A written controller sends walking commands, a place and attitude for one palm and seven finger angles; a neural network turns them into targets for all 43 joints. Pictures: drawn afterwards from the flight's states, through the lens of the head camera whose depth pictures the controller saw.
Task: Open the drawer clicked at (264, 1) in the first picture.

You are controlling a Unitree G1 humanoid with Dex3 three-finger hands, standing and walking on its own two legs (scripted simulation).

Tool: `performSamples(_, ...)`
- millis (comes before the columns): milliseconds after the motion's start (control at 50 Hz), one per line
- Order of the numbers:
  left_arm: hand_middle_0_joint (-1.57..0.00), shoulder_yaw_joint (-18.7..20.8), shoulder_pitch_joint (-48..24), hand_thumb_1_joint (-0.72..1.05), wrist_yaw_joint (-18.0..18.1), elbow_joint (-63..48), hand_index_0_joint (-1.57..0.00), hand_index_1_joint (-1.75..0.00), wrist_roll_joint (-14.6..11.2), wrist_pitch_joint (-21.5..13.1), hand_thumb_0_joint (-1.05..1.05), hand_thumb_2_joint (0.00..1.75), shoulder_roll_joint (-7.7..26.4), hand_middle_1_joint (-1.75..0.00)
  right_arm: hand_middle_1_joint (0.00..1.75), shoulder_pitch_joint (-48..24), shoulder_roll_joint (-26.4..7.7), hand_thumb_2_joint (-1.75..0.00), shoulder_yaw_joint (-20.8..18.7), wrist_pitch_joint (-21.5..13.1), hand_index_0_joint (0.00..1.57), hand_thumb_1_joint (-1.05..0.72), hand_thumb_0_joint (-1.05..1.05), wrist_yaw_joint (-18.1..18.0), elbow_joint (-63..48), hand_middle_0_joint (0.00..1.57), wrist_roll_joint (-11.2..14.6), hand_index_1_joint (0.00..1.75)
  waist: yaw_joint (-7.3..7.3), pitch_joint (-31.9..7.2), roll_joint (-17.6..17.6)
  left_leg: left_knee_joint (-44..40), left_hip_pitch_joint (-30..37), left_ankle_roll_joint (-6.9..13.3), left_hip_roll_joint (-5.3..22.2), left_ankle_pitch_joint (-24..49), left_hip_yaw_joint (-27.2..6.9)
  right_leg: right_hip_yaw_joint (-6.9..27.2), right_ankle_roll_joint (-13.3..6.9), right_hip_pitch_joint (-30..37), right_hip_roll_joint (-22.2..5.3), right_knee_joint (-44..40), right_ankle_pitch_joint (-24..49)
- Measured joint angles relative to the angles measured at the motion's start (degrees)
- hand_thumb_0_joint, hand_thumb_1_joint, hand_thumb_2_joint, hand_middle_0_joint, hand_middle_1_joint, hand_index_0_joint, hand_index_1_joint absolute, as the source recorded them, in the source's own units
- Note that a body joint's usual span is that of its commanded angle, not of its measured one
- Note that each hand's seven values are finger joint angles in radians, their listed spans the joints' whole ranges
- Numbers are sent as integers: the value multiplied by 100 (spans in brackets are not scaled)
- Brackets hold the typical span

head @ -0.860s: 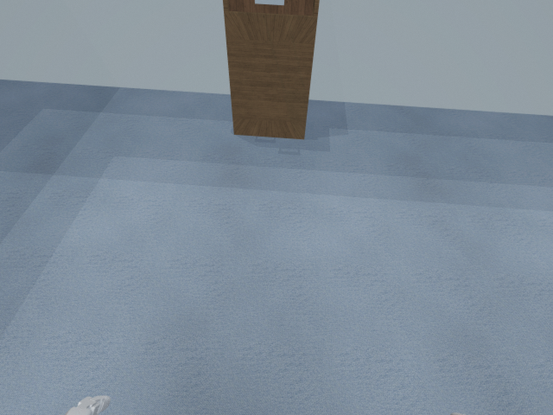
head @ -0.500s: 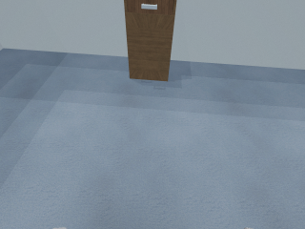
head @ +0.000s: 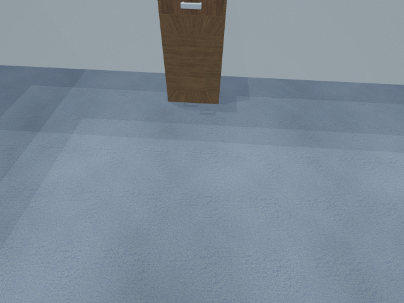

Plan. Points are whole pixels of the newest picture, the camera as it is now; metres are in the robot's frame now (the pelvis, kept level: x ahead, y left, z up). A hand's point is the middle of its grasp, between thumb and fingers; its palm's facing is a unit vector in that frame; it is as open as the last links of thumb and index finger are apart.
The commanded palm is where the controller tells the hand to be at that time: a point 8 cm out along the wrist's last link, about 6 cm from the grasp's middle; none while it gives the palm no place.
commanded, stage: look at it before walking up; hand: left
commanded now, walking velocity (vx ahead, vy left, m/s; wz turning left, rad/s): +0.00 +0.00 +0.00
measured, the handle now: (191, 4) +1.72 +0.16 -0.02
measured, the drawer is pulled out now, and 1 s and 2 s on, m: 0.00 0.00 0.00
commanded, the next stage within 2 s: walk to a spot facing it in 0.58 s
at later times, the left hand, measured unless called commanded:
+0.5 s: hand out of the picture +0.07 +0.24 -0.16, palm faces -0.03 -0.94 -0.33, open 7.3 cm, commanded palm none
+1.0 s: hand out of the picture +0.03 +0.20 -0.19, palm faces +0.01 -0.99 -0.17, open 7.3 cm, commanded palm none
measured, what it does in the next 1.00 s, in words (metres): shifts its weight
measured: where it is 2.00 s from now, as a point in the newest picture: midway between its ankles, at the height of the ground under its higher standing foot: (210, 264)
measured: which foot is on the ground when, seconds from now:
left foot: down 0.00-1.00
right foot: down 0.00-0.98, up 1.00-1.00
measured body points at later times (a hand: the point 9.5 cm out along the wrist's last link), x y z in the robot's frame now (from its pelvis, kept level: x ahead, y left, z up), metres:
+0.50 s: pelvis +0.00 -0.01 +0.00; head +0.01 -0.01 +0.45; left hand +0.08 +0.29 -0.13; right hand +0.08 -0.30 -0.13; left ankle +0.01 +0.12 -0.74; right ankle +0.01 -0.12 -0.74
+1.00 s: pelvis +0.06 +0.01 -0.01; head +0.05 +0.03 +0.44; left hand +0.03 +0.25 -0.18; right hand +0.05 -0.24 -0.16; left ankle +0.01 +0.12 -0.74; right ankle +0.01 -0.12 -0.74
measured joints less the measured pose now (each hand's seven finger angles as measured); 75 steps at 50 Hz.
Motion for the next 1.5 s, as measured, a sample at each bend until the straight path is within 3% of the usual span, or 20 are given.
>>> performSamples(740, -20, 13, 6, 91, 30, 37, -21, -30, 3, -19, 0, 89, -48, -30, 30, -104, 30, -90, 20, -14, 20, -91, 0, -30, 17, 21, -6, 30, 28, -16, -3, -136, 90, -70, 72, 19, -6, -7, -55, 81, 70, -132, 23)
performSamples(880, -20, 67, 568, 91, -33, -29, -20, -30, 45, 39, 0, 89, -403, -30, 30, 412, 354, -90, 12, 58, 20, -91, 0, 7, -27, 20, -77, 30, 70, -280, 38, 743, -194, 3, 157, -940, 13, -11, -100, -16, 144, 287, -397)
performSamples(960, -20, 134, 1008, 91, -54, 27, -20, -30, 32, 8, 0, 89, -650, -30, 30, 803, 604, -90, -15, -37, 20, -91, 0, 8, -5, 20, -60, 30, 69, -281, -36, 958, -153, 24, 192, -843, 144, 6, -45, -3, 107, 603, -725)
performSamples(1000, -20, 164, 1199, 91, -62, 111, -20, -30, 39, 50, 0, 89, -736, -30, 30, 980, 758, -90, -40, -148, 20, -91, 0, -1, -3, 20, -77, 30, 64, -264, -170, 949, -24, 69, 110, -1022, 301, 45, -156, -211, 23, 1237, -1086)
performSamples(1040, -20, 179, 1256, 91, -65, 201, -20, -30, 66, 101, 0, 89, -823, -30, 30, 1196, 908, -90, -59, -282, 20, -91, 0, -60, -17, 20, -82, 30, -10, -199, -201, 783, 175, 118, 94, -1096, 404, -97, -190, -681, -3, 2424, -1374)
performSamples(1100, -20, 226, 1097, 91, -109, 194, -20, -30, 78, 88, 1, 89, -879, -30, 30, 1577, 1140, -90, -52, -392, 20, -91, 0, -129, 72, 20, -79, 30, -120, -52, -218, 309, 534, 113, 84, -974, 431, -357, -165, -1363, -135, 3414, -1248)
performSamples(1160, -20, 259, 775, 91, -154, 31, -20, -30, 72, 67, 1, 89, -929, -30, 30, 1924, 1297, -90, -51, -409, 20, -91, 0, -162, 285, 21, -75, 30, -158, 84, -161, -175, 896, 71, 101, -871, 440, -543, -118, -1849, -312, 3286, -822)
performSamples(1260, -20, 349, 156, 94, -148, -262, -20, -30, 51, 3, 2, 89, -848, -30, 30, 2269, 1389, -90, -92, -354, 20, -91, 0, -164, 600, 21, -96, 30, -262, 337, -11, -520, 1408, -89, 194, -1014, 498, -756, -201, -1981, -384, 1873, -241)
performSamples(1320, -20, 382, -90, 93, -148, -457, -20, -30, 66, -162, 1, 89, -788, -30, 30, 2415, 1378, -90, -126, -301, 20, -91, 0, -142, 733, 21, -71, 30, -285, 405, 79, 118, 1419, -187, 351, -1520, 475, -877, -349, -1574, -240, 1180, -37)
performSamples(1360, -20, 416, -190, 93, -93, -554, -20, -30, 75, -361, 1, 89, -761, -30, 30, 2354, 1374, -90, -143, -207, 20, -91, 0, -99, 759, 21, -17, 30, -252, 445, 72, 1981, 707, -44, 441, -1815, 331, -970, -411, -1523, -244, 1391, 202)
performSamples(1400, -20, 409, -190, 92, -42, -566, -20, -30, 33, -414, 1, 89, -795, -30, 30, 2094, 1299, -90, -205, -114, 20, -91, 0, -71, 685, 21, 3, 30, -251, 448, 100, 3905, -210, 108, 446, -1551, 121, -1063, -419, -1359, -209, 1516, -139)
performSamples(1420, -20, 394, -148, 92, -15, -542, -20, -30, 29, -407, 0, 89, -823, -30, 30, 1928, 1246, -90, -241, -86, 20, -91, 1, -62, 611, 21, -14, 30, -246, 413, 107, 4464, -622, 141, 477, -1306, 114, -1088, -413, -1231, -178, 1418, -224)
performSamples(1460, -20, 357, -9, 92, 35, -436, -20, -30, 46, -386, 0, 89, -906, -30, 30, 1568, 1130, -90, -300, -68, 20, -91, 1, -58, 395, 21, -63, 30, -257, 309, 120, 4882, -1314, 130, 579, -858, 157, -1125, -371, -948, -112, 1081, -194)
performSamples(1500, -20, 361, 186, 93, 93, -309, -20, -30, 56, -370, 0, 89, -994, -30, 29, 1246, 1038, -90, -348, -81, 20, -91, 1, -52, 140, 20, -94, 30, -274, 160, 132, 4743, -1832, 58, 690, -567, 207, -1161, -366, -670, -47, 725, -145)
